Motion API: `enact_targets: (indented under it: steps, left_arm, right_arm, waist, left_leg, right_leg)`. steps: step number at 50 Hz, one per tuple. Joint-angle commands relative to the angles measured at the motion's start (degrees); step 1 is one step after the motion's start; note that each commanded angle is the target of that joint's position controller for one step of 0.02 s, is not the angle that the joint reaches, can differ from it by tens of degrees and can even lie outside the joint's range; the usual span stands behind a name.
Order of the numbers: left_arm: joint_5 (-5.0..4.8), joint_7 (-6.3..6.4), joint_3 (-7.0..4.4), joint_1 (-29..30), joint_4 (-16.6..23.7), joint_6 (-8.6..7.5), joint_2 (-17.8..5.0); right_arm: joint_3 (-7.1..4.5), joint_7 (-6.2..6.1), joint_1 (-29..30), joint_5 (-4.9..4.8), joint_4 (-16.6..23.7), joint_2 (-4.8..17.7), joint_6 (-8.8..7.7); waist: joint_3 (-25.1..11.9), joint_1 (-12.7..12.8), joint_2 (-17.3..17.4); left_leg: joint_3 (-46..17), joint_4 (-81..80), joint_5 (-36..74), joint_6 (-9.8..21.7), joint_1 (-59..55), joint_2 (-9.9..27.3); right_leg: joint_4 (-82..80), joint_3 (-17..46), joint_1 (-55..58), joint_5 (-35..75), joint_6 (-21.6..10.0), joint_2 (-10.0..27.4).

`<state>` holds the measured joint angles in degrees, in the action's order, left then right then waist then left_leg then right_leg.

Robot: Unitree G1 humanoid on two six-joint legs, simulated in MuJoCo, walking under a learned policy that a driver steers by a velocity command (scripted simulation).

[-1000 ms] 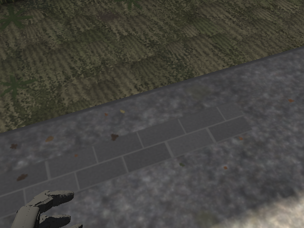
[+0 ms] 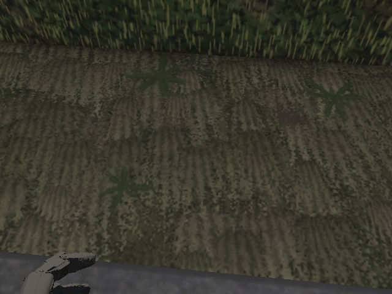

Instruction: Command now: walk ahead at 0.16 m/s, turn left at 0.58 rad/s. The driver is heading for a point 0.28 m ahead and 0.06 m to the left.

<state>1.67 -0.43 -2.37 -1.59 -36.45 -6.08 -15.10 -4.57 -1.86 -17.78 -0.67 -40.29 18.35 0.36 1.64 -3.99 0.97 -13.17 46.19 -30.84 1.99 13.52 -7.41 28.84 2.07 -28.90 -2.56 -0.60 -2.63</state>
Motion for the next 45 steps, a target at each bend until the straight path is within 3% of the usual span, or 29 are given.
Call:
enact_targets:
  steps: [1,2,3,5,6,8,11,15,18,19,20,21,22,23,25,27,30,33,35,36,37,38,39,40,41,45]
  left_arm:
    - [-0.83,0.68,-3.28,-10.4,2.6,1.41,-9.6]
    - [-0.83,1.30,-2.32,-8.2,3.6,2.39,-6.4]
    - [-0.56,1.54,-1.66,-6.0,3.6,3.29,-5.4]
    - [-0.17,1.78,-1.83,-3.1,2.7,4.10,-6.5]
    - [0.08,1.84,-2.10,-2.9,2.2,4.09,-6.9]
    - [0.01,1.99,-2.57,-3.1,1.4,4.05,-7.6]
    - [-0.69,2.26,-3.20,-2.3,0.7,4.65,-8.9]
    - [-1.50,1.83,-3.65,-2.6,-0.6,5.54,-10.3]
    - [-3.00,1.43,-3.41,-2.6,-2.1,6.08,-10.3]
    - [-3.20,1.28,-2.88,-4.8,-3.3,6.20,-8.6]
    - [-1.73,0.79,-1.76,-7.2,-3.7,6.14,-4.8]
    - [-0.20,0.89,-1.27,-5.7,-1.4,5.94,-4.1]
    - [-0.76,1.51,-2.64,-1.8,-1.3,6.15,-8.3]
    - [-1.79,1.60,-3.11,-2.8,-1.9,6.52,-8.8]
    - [-1.31,2.14,-3.48,-5.6,-4.4,7.20,-8.5]
    - [-1.42,2.05,-3.23,-7.3,-5.4,7.29,-7.2]
    - [-1.83,1.75,-1.87,-5.9,-5.3,7.18,-4.4]
    - [-2.04,1.50,-1.53,-5.1,-5.2,7.23,-5.0]
    - [-1.91,1.27,-1.29,-7.5,-6.4,7.02,-4.7]
    - [-1.20,1.11,-1.13,-8.5,-7.0,6.79,-5.0]
    - [-0.37,1.24,-1.37,-9.3,-7.0,6.63,-7.4]
    - [-0.65,1.41,-2.20,-9.0,-7.3,6.68,-11.0]
    - [-1.36,1.04,-2.08,-7.6,-8.2,6.51,-8.9]
    - [-1.16,0.77,-1.38,-6.5,-7.8,6.16,-6.3]
    - [-0.74,0.90,-1.11,-6.2,-8.2,5.81,-5.6]
    - [-0.95,1.38,-0.66,-7.6,-9.9,4.87,-5.2]
  right_arm:
    - [-0.99,0.60,-10.9,-0.71,3.5,8.2,-0.63]
    - [-1.73,0.41,-3.7,-1.00,4.4,9.9,0.52]
    - [-1.86,-0.02,-0.6,-0.93,5.1,9.3,1.77]
    - [-1.55,-0.32,0.5,-0.77,6.2,6.5,3.22]
    - [-1.17,-0.38,0.0,-0.70,6.3,4.7,3.35]
    - [-0.75,-0.43,0.6,-0.30,6.8,3.2,3.06]
    - [-0.39,0.19,3.4,0.04,8.0,3.0,2.86]
    - [-0.51,1.30,5.6,0.13,9.0,3.7,3.13]
    - [-0.72,1.93,2.5,0.58,7.9,3.2,2.88]
    - [-1.07,1.86,1.3,0.91,7.3,4.1,2.73]
    - [-1.86,1.25,1.0,1.21,8.0,8.1,2.59]
    - [-2.06,0.85,3.9,2.14,10.0,11.7,2.49]
    - [-1.64,0.98,2.8,3.24,9.7,9.6,1.42]
    - [-0.98,1.09,4.8,3.27,9.0,8.1,0.45]
    - [-0.29,1.06,9.7,1.73,8.7,5.7,-0.44]
    - [0.83,0.80,11.1,1.79,8.3,3.1,-0.65]
    - [0.85,0.78,10.8,1.67,7.2,2.5,-0.46]
    - [0.61,0.96,9.2,1.62,5.6,3.4,0.08]
    - [1.11,1.09,10.4,0.96,4.6,2.3,0.17]
    - [1.29,1.19,9.4,0.66,3.8,1.7,-0.05]
    - [1.57,1.31,7.8,1.29,3.2,1.0,-0.58]
    - [1.23,1.84,5.3,2.05,2.8,1.6,-1.17]
    - [1.34,1.75,7.0,2.25,2.6,1.1,-1.21]
    - [1.06,1.55,10.0,2.18,2.5,2.3,-0.98]
    - [0.96,1.21,11.2,1.90,2.7,1.7,-0.64]
    - [0.86,0.75,10.1,1.72,1.4,0.5,0.27]
  waist:
    - [-24.4,3.3,-12.5]
    - [-17.4,5.1,-8.1]
    - [-12.8,4.8,-5.2]
    - [-6.2,2.9,-7.4]
    - [-5.6,2.6,-8.7]
    - [-7.2,2.9,-9.2]
    - [-9.8,3.6,-8.3]
    - [-8.4,4.4,-9.5]
    - [-8.0,2.1,-8.6]
    - [-7.5,2.0,-6.8]
    - [-7.3,3.8,4.7]
    - [-5.4,4.3,16.9]
    - [-6.2,0.5,11.8]
    - [-5.5,2.2,10.1]
    - [-5.3,4.3,7.7]
    - [-6.7,5.6,6.7]
    - [-7.2,4.4,6.8]
    - [-7.0,2.9,7.3]
    - [-6.1,4.8,6.5]
    - [-5.9,5.4,5.0]
    - [-6.7,4.4,1.7]
    - [-6.3,1.5,-4.8]
    - [-5.5,2.3,-8.4]
    - [-3.7,3.7,-6.5]
    - [-3.6,3.8,-5.8]
    - [-2.5,4.1,-3.5]
  left_leg:
    - [1.3,32.0,-7.4,-5.2,23.2,4.0]
    - [4.4,33.2,-2.6,-6.4,25.3,5.6]
    - [5.8,31.9,0.4,-7.0,25.2,7.1]
    - [8.4,26.4,3.4,-7.0,20.5,8.8]
    - [9.9,23.6,4.3,-7.0,18.5,8.5]
    - [11.0,18.6,5.4,-7.0,17.4,9.2]
    - [11.5,10.6,9.7,-6.2,14.3,11.1]
    - [13.6,1.0,11.2,-4.2,8.4,10.4]
    - [16.2,-13.9,17.2,-1.1,0.3,7.7]
    - [14.9,-19.4,20.7,0.5,-4.6,7.2]
    - [1.6,-25.5,31.3,3.8,-10.2,16.8]
    - [-12.8,-28.3,36.5,13.6,-8.1,29.0]
    - [-12.2,-28.8,35.4,16.9,-3.5,29.0]
    - [-7.5,-28.3,34.5,15.0,-2.5,26.0]
    - [-1.6,-27.1,35.0,10.4,-3.0,21.4]
    - [2.1,-25.7,43.5,10.1,-1.9,19.4]
    - [3.5,-24.2,43.2,9.8,-4.2,18.1]
    - [0.2,-23.7,40.8,11.5,-5.1,19.6]
    - [0.0,-22.9,37.0,10.0,-3.4,18.3]
    - [0.3,-22.9,33.3,7.8,-1.5,17.1]
    - [1.6,-21.7,27.7,4.9,0.7,14.7]
    - [5.0,-21.2,22.0,2.8,2.7,11.0]
    - [8.3,-21.2,19.7,0.8,-0.7,8.6]
    - [8.6,-19.9,19.7,0.1,-2.0,8.4]
    - [8.7,-19.4,21.0,0.4,-2.5,8.7]
    - [8.0,-20.1,22.9,1.2,-2.0,9.1]
  right_leg:
    - [-3.5,34.1,41.3,24.3,-17.7,29.7]
    - [-4.7,24.8,35.5,15.3,-14.4,25.1]
    - [-6.4,19.4,28.6,10.3,-12.7,21.7]
    - [-10.3,11.1,16.3,6.7,-11.2,17.1]
    - [-11.5,8.1,14.3,7.5,-11.3,15.9]
    - [-11.9,5.6,15.7,12.6,-12.9,17.2]
    - [-12.2,3.2,17.4,11.8,-13.7,19.4]
    - [-12.3,0.8,15.8,3.7,-12.8,19.8]
    - [-7.4,-0.6,14.9,-0.7,-9.7,18.7]
    - [-4.0,-2.3,11.9,-4.8,-6.5,16.7]
    - [7.5,-8.3,4.9,-15.1,-0.6,11.5]
    - [17.1,-9.2,-5.6,-32.5,3.8,4.2]
    - [27.6,-2.6,-4.4,-33.7,4.2,5.4]
    - [31.2,-1.0,-4.5,-30.5,3.9,5.7]
    - [31.8,-0.2,-4.2,-24.1,4.4,6.3]
    - [31.8,-0.6,0.3,-20.3,5.4,5.7]
    - [19.6,-1.1,4.6,-19.3,5.7,6.0]
    - [10.7,-1.7,8.7,-20.6,5.3,5.5]
    - [-1.3,-2.4,14.4,-12.3,4.3,4.9]
    - [-6.9,-1.4,19.0,-3.5,3.3,5.4]
    - [-6.5,2.4,23.2,5.8,1.9,8.8]
    - [-2.9,2.6,23.7,8.2,0.0,10.7]
    - [-3.5,2.4,17.5,-3.1,-1.6,9.5]
    - [-4.9,2.2,14.8,-7.4,-1.2,8.5]
    - [-5.4,1.9,13.8,-8.3,-0.4,8.2]
    - [-4.7,0.8,14.4,-8.2,0.7,7.2]
